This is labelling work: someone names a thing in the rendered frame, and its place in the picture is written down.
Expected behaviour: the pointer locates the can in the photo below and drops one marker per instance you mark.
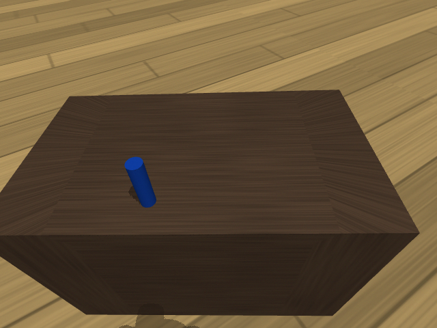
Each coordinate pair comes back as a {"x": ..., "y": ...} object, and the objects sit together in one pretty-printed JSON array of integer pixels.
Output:
[{"x": 139, "y": 178}]

